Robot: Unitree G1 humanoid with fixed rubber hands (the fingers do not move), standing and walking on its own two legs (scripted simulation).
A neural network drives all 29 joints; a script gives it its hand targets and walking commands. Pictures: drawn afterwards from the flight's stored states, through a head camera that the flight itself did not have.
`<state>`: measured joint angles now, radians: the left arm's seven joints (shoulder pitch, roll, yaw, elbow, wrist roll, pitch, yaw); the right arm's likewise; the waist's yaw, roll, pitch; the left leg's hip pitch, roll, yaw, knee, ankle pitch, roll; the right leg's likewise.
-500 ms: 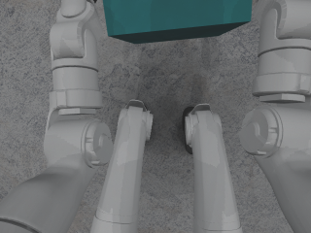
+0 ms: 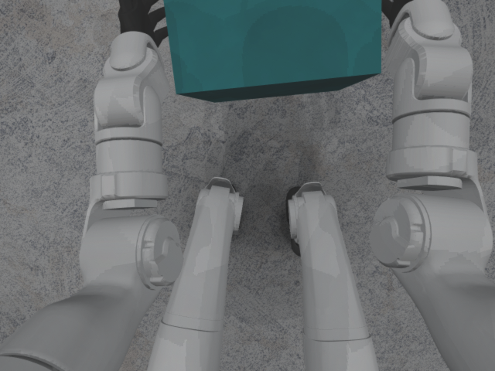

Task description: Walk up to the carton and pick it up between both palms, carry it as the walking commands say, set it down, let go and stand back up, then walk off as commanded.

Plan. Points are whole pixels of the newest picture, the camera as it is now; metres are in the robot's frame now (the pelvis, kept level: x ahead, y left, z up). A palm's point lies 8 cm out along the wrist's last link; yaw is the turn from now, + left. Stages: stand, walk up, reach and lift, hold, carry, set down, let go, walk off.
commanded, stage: reach and lift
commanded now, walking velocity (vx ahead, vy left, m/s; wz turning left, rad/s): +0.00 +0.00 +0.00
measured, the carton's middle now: out of the picture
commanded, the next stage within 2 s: none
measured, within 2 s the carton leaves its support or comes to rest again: neither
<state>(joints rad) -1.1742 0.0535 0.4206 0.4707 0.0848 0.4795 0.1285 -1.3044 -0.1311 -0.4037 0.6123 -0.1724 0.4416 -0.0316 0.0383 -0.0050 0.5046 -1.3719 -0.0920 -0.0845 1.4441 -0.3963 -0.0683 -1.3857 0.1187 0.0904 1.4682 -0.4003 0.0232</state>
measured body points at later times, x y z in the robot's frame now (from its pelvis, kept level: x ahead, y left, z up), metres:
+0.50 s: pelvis +0.07 +0.00 +0.07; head +0.24 +0.00 +0.48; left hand +0.50 +0.18 +0.04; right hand +0.53 -0.14 +0.04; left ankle +0.15 +0.14 -0.56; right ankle +0.15 -0.11 -0.56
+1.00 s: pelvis +0.11 +0.00 +0.14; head +0.27 +0.00 +0.56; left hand +0.46 +0.18 +0.08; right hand +0.50 -0.13 +0.08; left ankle +0.15 +0.14 -0.56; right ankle +0.15 -0.11 -0.56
